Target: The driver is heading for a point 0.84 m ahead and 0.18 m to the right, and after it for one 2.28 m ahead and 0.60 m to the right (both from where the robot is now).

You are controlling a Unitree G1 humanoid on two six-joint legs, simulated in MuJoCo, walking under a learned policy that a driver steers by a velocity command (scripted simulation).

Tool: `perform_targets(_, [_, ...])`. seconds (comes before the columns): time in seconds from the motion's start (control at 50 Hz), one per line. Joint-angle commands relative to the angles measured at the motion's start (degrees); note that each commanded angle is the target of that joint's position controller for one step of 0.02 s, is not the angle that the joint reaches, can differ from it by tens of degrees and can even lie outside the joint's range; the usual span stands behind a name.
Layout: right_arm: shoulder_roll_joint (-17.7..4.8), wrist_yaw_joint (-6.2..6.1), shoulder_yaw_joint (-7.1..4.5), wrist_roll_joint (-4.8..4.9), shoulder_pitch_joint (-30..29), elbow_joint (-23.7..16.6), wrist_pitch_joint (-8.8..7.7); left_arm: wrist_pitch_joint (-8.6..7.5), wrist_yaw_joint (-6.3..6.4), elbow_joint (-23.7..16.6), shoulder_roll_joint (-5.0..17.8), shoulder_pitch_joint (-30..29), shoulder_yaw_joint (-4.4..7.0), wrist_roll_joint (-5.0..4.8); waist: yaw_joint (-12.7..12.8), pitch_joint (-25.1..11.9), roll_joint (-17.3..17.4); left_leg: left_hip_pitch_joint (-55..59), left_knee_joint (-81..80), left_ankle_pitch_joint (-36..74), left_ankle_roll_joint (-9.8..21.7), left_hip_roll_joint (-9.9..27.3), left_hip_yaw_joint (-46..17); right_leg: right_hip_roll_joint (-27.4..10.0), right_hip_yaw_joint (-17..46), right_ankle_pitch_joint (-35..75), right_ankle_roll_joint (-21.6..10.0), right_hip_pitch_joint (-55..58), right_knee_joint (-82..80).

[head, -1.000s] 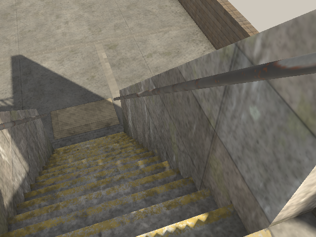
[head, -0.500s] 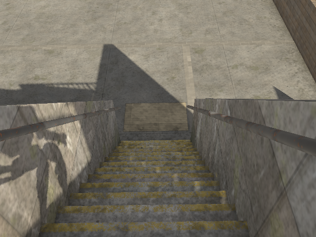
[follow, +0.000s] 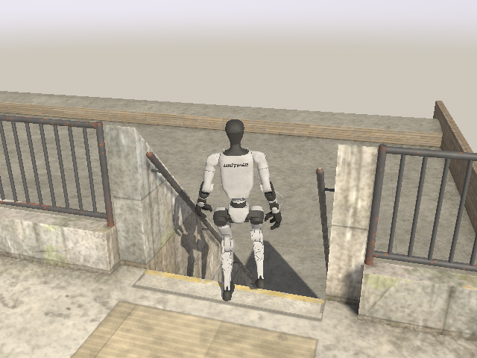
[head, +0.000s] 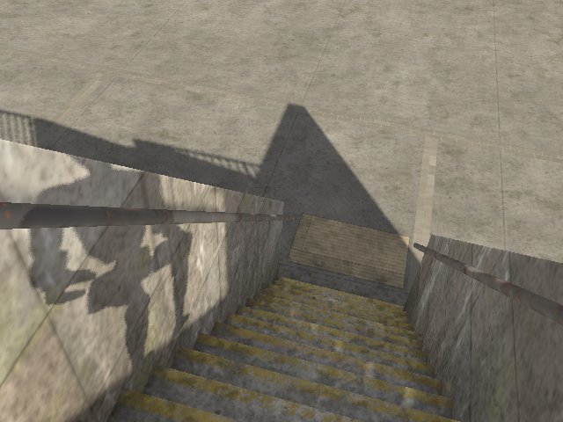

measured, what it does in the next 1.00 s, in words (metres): steps on the spot: right foot, then left foot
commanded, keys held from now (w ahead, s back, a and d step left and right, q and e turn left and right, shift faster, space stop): w+q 0.08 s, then w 0.68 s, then w+e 0.24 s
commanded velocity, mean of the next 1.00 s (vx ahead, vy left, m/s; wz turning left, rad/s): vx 0.50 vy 0.00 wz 0.13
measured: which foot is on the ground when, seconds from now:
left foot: down 0.00-0.28, up 0.30-0.66, down 0.68-1.00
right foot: up 0.00-0.26, down 0.28-0.68, up 0.70-1.00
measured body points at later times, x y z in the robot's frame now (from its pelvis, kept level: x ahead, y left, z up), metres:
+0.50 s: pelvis +0.00 +0.00 +0.05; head +0.01 -0.02 +0.50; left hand +0.03 +0.26 -0.06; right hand +0.22 -0.23 -0.05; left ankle +0.02 +0.15 -0.59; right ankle -0.05 -0.10 -0.67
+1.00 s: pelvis -0.02 +0.05 +0.06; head -0.02 +0.05 +0.51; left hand +0.10 +0.33 -0.04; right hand +0.11 -0.20 -0.04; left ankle -0.02 +0.12 -0.67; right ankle -0.04 -0.07 -0.60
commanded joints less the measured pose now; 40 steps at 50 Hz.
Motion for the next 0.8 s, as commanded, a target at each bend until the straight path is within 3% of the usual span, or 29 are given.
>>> perform_targets(0.02, [-10.2, -0.26, -2.43, 0.15, -4.4, -6.3, -2.82, 1.06, 0.23, -0.6, 5.1, 5.8, 1.79, -0.09, 4.0, 0.2, 8.0, -1.8, -20.7, 47.1, 10.9, 14.2, -27.0, 1.7, -1.5, 1.3, -0.8, 1.4, 1.0])
perform_targets(0.08, [-9.7, -0.99, -2.76, -0.80, -2.5, -7.1, -2.62, -0.01, -0.06, -0.9, 5.2, 3.5, 1.85, -0.07, 2.0, -1.4, 7.1, 4.3, -19.4, 55.8, 13.8, 15.0, -28.6, 3.2, -0.7, -0.5, -1.8, 1.3, -1.6])
perform_targets(0.1, [-9.4, -1.43, -2.64, -0.79, -3.2, -8.1, -2.21, -0.12, -0.27, -1.1, 5.4, 2.7, 1.81, -0.12, 1.3, -3.4, 6.9, 6.2, -18.7, 56.1, 14.0, 14.9, -27.7, 3.6, -0.8, -0.9, -1.8, 2.5, -2.9])
perform_targets(0.14, [-8.7, -2.04, -2.49, -0.79, -3.5, -9.0, -1.25, -0.36, -0.74, -1.1, 5.0, 3.3, 1.56, -0.42, 0.5, -3.8, 8.0, 7.9, -18.6, 59.5, 14.3, 15.2, -27.3, 3.9, -1.2, -2.7, -2.0, 4.1, -4.6])
perform_targets(0.18, [-9.8, -2.77, -2.83, -0.69, -3.6, -9.1, -0.30, -0.71, -1.01, -2.4, 4.5, 2.1, 1.31, -0.46, -0.7, -3.2, 8.0, 8.9, -19.1, 61.5, 14.6, 15.1, -28.1, 4.2, -0.7, -5.0, -1.9, 4.7, -7.1])
perform_targets(0.2, [-9.5, -3.02, -2.54, -0.58, -3.6, -9.1, 0.12, -0.75, -1.06, -4.3, 3.0, 0.3, 0.62, -1.02, -0.9, -2.3, 7.7, 9.9, -20.7, 62.4, 13.0, 12.9, -24.4, 4.4, -1.9, -13.9, -0.9, 4.8, -16.2])
perform_targets(0.24, [-9.7, -2.80, -2.56, -1.01, -7.3, -9.6, 1.13, -0.49, -1.14, -3.8, 2.7, 5.8, 0.00, -1.63, 0.6, -4.3, 10.8, 9.1, -20.8, 67.9, 10.9, 10.9, -21.4, 5.3, -4.8, -14.8, -1.0, 15.0, -25.2])
perform_targets(0.26, [-9.3, -2.60, -2.32, -0.71, -10.3, -10.0, 1.52, -0.22, -0.93, -3.1, 2.7, 10.4, 0.00, -1.66, 3.3, -5.2, 10.4, 6.4, -19.1, 70.4, 9.3, 9.2, -19.9, 6.1, -6.2, -12.4, -1.7, 22.5, -31.2])
perform_targets(0.28, [-8.2, -2.59, -1.95, -0.06, -15.2, -10.9, 1.99, -0.13, -0.73, -1.9, 2.4, 17.5, 0.04, -1.13, 8.5, -5.4, 6.8, 1.2, -11.2, 72.2, 7.2, 6.5, -17.3, 6.1, -4.9, -7.5, -3.4, 32.4, -40.5])
perform_targets(0.3, [-6.4, -2.88, -1.90, 1.11, -19.9, -12.4, 2.11, -0.48, -0.83, -0.5, 4.8, 24.7, 0.77, -0.21, 13.3, -2.6, -3.9, -11.4, 8.4, 54.2, 3.6, -1.9, -14.0, -0.1, 6.3, 20.3, -7.3, 41.4, -45.9])
perform_targets(0.32, [-3.7, -3.49, -1.49, 0.61, -13.7, -12.8, 1.93, -1.28, -1.29, -1.3, 7.7, 17.8, 0.61, -0.81, 3.2, 2.0, -11.9, -23.3, 11.0, 9.5, 0.7, -7.6, -12.1, -11.9, 21.4, 63.1, -8.4, 40.1, -44.5])
perform_targets(0.34, [-8.0, -4.18, -2.53, -0.37, -9.2, -10.9, 1.80, -2.16, -1.26, -3.8, 8.8, 10.6, 1.79, -1.92, -0.5, -0.3, -8.8, -20.5, 15.6, 10.1, -1.1, -2.3, -15.1, -17.9, 27.2, 54.3, -12.4, 33.7, -48.1])
perform_targets(0.36, [-10.2, -4.12, -3.03, -0.33, -10.3, -10.4, 1.66, -2.90, -1.60, -6.4, 7.4, 4.8, 1.39, -1.84, -1.6, 0.8, -5.4, -18.3, 18.1, 12.7, -2.5, -1.2, -14.8, -18.5, 28.1, 40.1, -15.6, 26.8, -51.9])
perform_targets(0.38, [-11.5, -3.75, -3.59, -0.44, -12.9, -10.2, 1.67, -3.32, -2.21, -7.4, 5.2, 2.0, 0.45, -1.85, -2.4, 2.6, -0.9, -17.1, 19.3, 16.1, -3.3, -0.5, -12.8, -16.3, 23.5, 36.2, -16.2, 23.7, -51.9])
perform_targets(0.4, [-10.6, -3.12, -3.47, -0.27, -16.2, -11.4, 2.08, -3.42, -2.40, -7.7, 4.7, 2.5, -0.11, -2.28, -1.9, 3.5, 0.9, -15.8, 17.4, 16.6, -4.7, -1.3, -9.1, -13.1, 17.0, 40.2, -15.1, 22.1, -52.5])
perform_targets(0.44, [-7.6, -2.16, -2.62, 0.06, -15.9, -10.7, 3.49, -3.37, -2.33, -6.9, 6.8, 5.5, 0.60, -2.56, -1.2, 2.2, -1.7, -11.2, 14.3, 19.8, -5.6, -0.6, -5.3, -9.6, 10.1, 39.7, -15.1, 21.2, -52.3])
perform_targets(0.5, [-6.1, -1.32, -1.60, 0.27, -18.2, -10.9, 4.02, -2.65, -2.22, -6.5, 6.6, 8.4, 0.52, -1.80, 0.5, 1.7, -3.3, -9.2, 2.4, 20.1, -5.8, 1.5, -1.9, -7.0, 5.6, 40.2, -13.6, 25.7, -51.6])
perform_targets(0.54, [-5.3, -0.75, -0.83, 0.24, -20.8, -12.0, 3.98, -2.21, -2.43, -6.3, 6.9, 8.0, 0.75, -1.65, 1.7, 0.4, -5.7, -5.3, -5.8, 16.3, -6.3, 3.8, 1.5, -6.8, 4.7, 41.8, -12.3, 28.4, -52.5])
perform_targets(0.56, [-5.9, -0.94, -1.13, -0.31, -16.8, -10.3, 3.70, -2.60, -2.58, -6.6, 7.7, 6.5, 1.15, -1.49, 0.6, -3.1, -7.8, -0.8, 0.3, 22.3, -5.3, 5.4, 0.9, -9.2, 6.7, 42.6, -13.8, 28.5, -49.6])
perform_targets(0.58, [-6.2, -0.87, -0.78, 0.23, -20.4, -12.3, 3.69, -1.97, -2.73, -6.8, 6.7, 7.0, 0.78, -1.52, 1.6, -0.8, -5.2, -2.5, -10.2, 11.1, -5.8, 5.2, 3.2, -7.5, 4.3, 40.0, -13.0, 29.3, -52.4])
perform_targets(0.6, [-5.2, -0.89, -0.27, 0.19, -21.5, -12.8, 3.67, -1.49, -2.82, -6.5, 7.4, 7.5, 1.15, -1.41, 2.6, 0.0, -6.7, 0.3, -13.3, 8.2, -6.1, 5.8, 4.7, -7.8, 5.0, 40.1, -13.3, 29.9, -52.8])
perform_targets(0.64, [-4.9, -1.01, 0.05, 0.24, -18.4, -12.2, 3.85, -1.37, -3.05, -6.0, 7.7, 6.8, 1.51, -2.11, 1.5, -0.3, -7.5, 7.3, -20.5, 7.7, -5.9, 5.5, 5.9, -7.7, 5.3, 39.5, -13.2, 30.0, -50.7])
perform_targets(0.66, [-4.9, -1.15, -0.03, -0.17, -13.2, -10.5, 3.65, -1.23, -3.10, -6.4, 7.6, 5.2, 1.59, -2.82, -1.0, -1.9, -6.0, 14.4, -26.7, 12.3, -4.8, 4.5, 7.0, -6.6, 4.4, 38.9, -12.2, 28.7, -47.2])
perform_targets(0.68, [-7.8, -1.26, -0.83, -0.72, -6.1, -8.3, 2.80, -0.69, -2.88, -7.0, 7.3, 5.8, 1.90, -3.29, -2.2, -5.0, 1.8, 23.1, -28.8, 31.4, -2.9, 6.1, 3.0, -2.0, 1.5, 34.8, -9.6, 26.2, -37.4])
perform_targets(0.7, [-14.0, -1.14, -2.37, -0.35, -2.9, -7.3, 1.37, -0.63, -2.63, -8.8, 4.3, 7.3, 1.29, -3.19, -1.3, -5.6, 15.5, 30.0, -29.5, 50.4, 3.5, 14.3, -11.0, 6.5, -2.9, 8.7, -5.4, 12.9, -23.9])
perform_targets(0.72, [-16.2, -0.38, -3.24, 1.17, -1.2, -6.7, -0.14, 0.02, -1.85, -9.0, 5.0, 6.2, 1.51, -2.00, -3.2, -4.7, 18.5, 23.4, -36.4, 45.9, 9.8, 23.1, -24.0, 9.2, 1.1, -19.3, -3.8, 6.8, -17.4])
perform_targets(0.74, [-13.4, 0.08, -2.61, 1.48, -5.5, -7.8, -0.90, 0.31, -1.61, -8.7, 6.7, 3.2, 2.31, -2.09, -2.2, -0.2, 11.8, 17.9, -38.7, 34.5, 10.4, 22.6, -22.0, 7.7, 5.1, -14.8, -2.7, 6.3, -14.1])
perform_targets(0.76, [-11.1, 0.14, -1.96, 1.08, -10.1, -9.2, -1.19, 0.38, -1.87, -8.6, 6.4, 1.4, 2.27, -2.37, -0.9, 1.1, 9.4, 13.3, -39.9, 29.8, 9.8, 21.4, -18.8, 7.4, 4.0, -10.0, -2.0, 7.9, -12.7])
perform_targets(0.8, [-9.2, -0.44, -1.30, 0.58, -14.1, -10.5, -1.86, 0.91, -2.07, -7.7, 6.0, 2.7, 2.28, -2.45, 1.1, 0.6, 10.2, 9.2, -40.4, 32.4, 8.0, 19.2, -12.7, 7.0, 2.4, -1.7, -1.1, 11.5, -11.3])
